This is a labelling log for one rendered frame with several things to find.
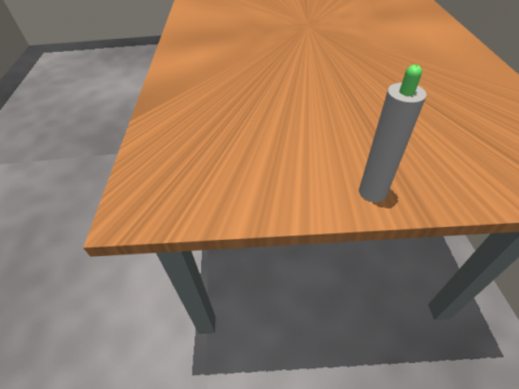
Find table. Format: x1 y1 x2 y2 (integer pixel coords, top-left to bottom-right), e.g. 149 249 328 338
84 0 519 334

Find bottle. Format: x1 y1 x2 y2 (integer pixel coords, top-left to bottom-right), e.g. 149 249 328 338
359 65 427 203

